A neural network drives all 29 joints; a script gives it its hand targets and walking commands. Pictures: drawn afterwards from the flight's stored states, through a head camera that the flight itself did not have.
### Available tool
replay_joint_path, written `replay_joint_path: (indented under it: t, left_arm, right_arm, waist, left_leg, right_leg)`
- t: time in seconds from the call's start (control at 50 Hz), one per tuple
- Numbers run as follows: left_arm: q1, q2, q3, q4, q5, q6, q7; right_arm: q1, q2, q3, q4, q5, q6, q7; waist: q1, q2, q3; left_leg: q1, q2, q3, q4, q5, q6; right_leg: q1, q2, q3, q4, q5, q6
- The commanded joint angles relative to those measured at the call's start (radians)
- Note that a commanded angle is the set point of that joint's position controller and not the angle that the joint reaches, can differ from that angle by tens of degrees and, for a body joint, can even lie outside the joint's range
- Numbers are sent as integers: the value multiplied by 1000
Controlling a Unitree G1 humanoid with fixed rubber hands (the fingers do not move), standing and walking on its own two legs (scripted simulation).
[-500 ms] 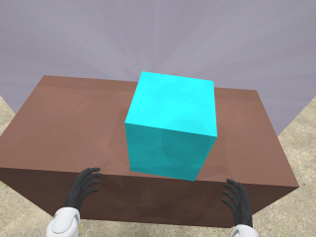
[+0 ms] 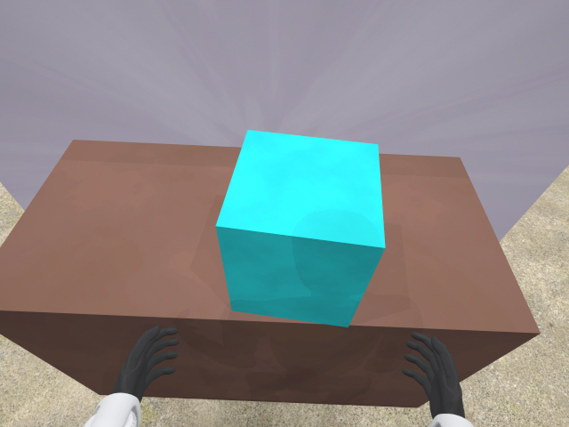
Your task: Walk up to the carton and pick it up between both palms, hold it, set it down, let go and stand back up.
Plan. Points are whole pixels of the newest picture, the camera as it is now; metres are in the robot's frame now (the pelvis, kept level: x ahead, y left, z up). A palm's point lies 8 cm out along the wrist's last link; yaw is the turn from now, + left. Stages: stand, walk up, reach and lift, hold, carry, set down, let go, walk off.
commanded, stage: set down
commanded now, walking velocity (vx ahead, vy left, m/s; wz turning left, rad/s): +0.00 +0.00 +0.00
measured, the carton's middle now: (300, 233) +0.43 +0.01 +0.00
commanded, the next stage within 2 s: let go in 0.64 s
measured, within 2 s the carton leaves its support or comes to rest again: neither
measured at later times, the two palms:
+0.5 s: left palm (134, 400) +0.18 +0.23 -0.07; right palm (448, 407) +0.19 -0.21 -0.06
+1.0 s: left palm (136, 406) +0.17 +0.23 -0.08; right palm (458, 417) +0.18 -0.22 -0.08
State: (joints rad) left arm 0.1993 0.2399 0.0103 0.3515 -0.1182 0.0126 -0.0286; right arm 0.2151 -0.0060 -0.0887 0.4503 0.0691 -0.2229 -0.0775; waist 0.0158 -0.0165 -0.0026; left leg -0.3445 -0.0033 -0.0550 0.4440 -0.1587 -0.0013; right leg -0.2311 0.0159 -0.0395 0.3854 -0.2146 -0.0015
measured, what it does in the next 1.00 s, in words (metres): stands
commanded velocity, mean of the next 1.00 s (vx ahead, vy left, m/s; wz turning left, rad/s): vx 0.00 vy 0.00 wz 0.00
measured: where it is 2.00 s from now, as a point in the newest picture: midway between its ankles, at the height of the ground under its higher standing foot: outside the picture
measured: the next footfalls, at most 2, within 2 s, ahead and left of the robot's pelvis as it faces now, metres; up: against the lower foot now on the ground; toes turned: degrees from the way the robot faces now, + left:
none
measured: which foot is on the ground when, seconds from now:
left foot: down 0.00-1.00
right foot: down 0.00-1.00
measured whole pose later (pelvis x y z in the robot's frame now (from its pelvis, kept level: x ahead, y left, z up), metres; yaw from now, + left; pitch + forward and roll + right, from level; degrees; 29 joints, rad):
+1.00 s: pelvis +0.01 -0.01 +0.00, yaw +0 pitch +4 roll -1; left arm 0.20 0.24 0.01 0.49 -0.07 0.06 0.00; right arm 0.15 -0.11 -0.09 0.69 0.07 -0.22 0.03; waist 0.00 -0.01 0.00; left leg -0.34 0.00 -0.05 0.43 -0.16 -0.01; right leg -0.23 0.02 -0.04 0.39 -0.23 0.00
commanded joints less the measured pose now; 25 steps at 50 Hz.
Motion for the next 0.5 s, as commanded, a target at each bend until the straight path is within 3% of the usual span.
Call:
replay_joint_path:
  t: [0.0, 0.02, 0.06, 0.08, 0.1, 0.14, 0.16, 0.18, 0.22, 0.26, 0.28, 0.3, 0.32, 0.36, 0.42, 0.46, 0.48]
  left_arm:
    - [-26, 122, 6, -80, 29, -28, 3]
    - [-33, 113, 0, -76, 36, -23, 11]
    - [-38, 96, 1, -23, 50, -6, 13]
    - [-43, 110, 9, -85, 48, -14, 19]
    - [-15, 99, 7, -34, 59, -7, 18]
    - [-33, 106, 4, -74, 53, -5, 22]
    - [-36, 96, 1, -56, 60, 3, 20]
    - [-47, 91, -8, -27, 76, 17, 23]
    - [-47, 110, 7, 37, 62, 20, 7]
    - [-48, 97, -1, -9, 65, 15, 17]
    - [-68, 116, 4, -17, 50, 17, 10]
    - [-55, 109, 17, -1, 61, 14, 17]
    - [-66, 121, 2, -38, 44, 9, 18]
    - [-54, 97, 14, 24, 85, 21, 27]
    - [-34, 94, 17, 23, 87, 24, 29]
    - [-48, 94, 10, -12, 79, 15, 30]
    - [-39, 80, 7, 24, 84, 22, 33]
  right_arm:
    - [-29, -187, 55, -16, -21, -7, 14]
    - [-40, -193, 56, 12, -30, 2, 23]
    - [-54, -216, 54, 63, -35, 11, 30]
    - [-49, -200, 65, 3, -21, 5, 31]
    - [-34, -215, 65, 60, -29, 8, 34]
    - [-44, -208, 55, 40, -15, 6, 40]
    - [-56, -215, 40, 77, -32, 10, 40]
    - [-74, -232, 46, 104, -36, 14, 46]
    - [-67, -203, 60, 81, -48, 15, 36]
    - [-85, -230, 57, 82, -50, 14, 48]
    - [-86, -218, 66, 54, -48, 16, 38]
    - [-68, -226, 60, 105, -69, 23, 46]
    - [-97, -229, 42, 69, -60, 11, 45]
    - [-84, -255, 58, 145, -58, 21, 57]
    - [-102, -252, 51, 140, -57, 10, 69]
    - [-85, -245, 54, 135, -57, 2, 66]
    - [-100, -269, 40, 186, -65, 2, 75]
  waist:
    - [-8, 76, -124]
    - [5, 87, -108]
    - [0, 88, -81]
    - [18, 75, -131]
    - [11, 82, -100]
    - [14, 91, -114]
    - [-7, 83, -80]
    - [-4, 93, -89]
    - [-20, 25, -84]
    - [3, 39, -86]
    - [0, 8, -118]
    - [4, 27, -119]
    - [-11, 14, -133]
    - [1, 68, -104]
    - [13, 60, -114]
    - [3, 36, -146]
    - [-2, 72, -118]
  left_leg:
    - [420, 6, 130, -97, 119, -57]
    - [405, 18, 123, -108, 113, -57]
    - [410, 22, 121, -113, 82, -57]
    - [416, 13, 129, -111, 105, -52]
    - [423, 17, 127, -107, 130, -58]
    - [420, 12, 129, -107, 119, -58]
    - [414, 15, 126, -105, 109, -62]
    - [419, 13, 128, -113, 107, -64]
    - [410, 5, 139, -96, 68, -40]
    - [415, 13, 131, -108, 89, -46]
    - [415, 8, 141, -104, 96, -36]
    - [421, 13, 142, -97, 115, -42]
    - [413, 19, 133, -89, 90, -41]
    - [426, 22, 132, -95, 117, -54]
    - [422, 17, 136, -96, 127, -54]
    - [430, 15, 137, -90, 158, -52]
    - [437, 19, 138, -92, 153, -67]
  right_leg:
    - [43, 8, 11, -104, 13, -14]
    - [34, 16, 4, -95, -9, -28]
    - [19, 16, 8, -102, -42, -25]
    - [41, 15, 6, -98, -13, -20]
    - [35, 18, 4, -100, -2, -29]
    - [32, 14, 10, -100, -6, -25]
    - [20, 19, 5, -99, -11, -23]
    - [33, 25, -5, -99, -20, -26]
    - [10, 10, 6, -106, -18, -14]
    - [15, 15, -8, -102, -20, -16]
    - [18, 16, -3, -96, -9, -7]
    - [18, 12, -5, -95, -1, -15]
    - [4, 13, -4, -91, -8, -10]
    - [10, 19, -3, -84, 2, -19]
    - [12, 23, -11, -88, -7, -22]
    - [35, 25, -18, -75, 27, -17]
    - [6, 26, -22, -82, 10, -20]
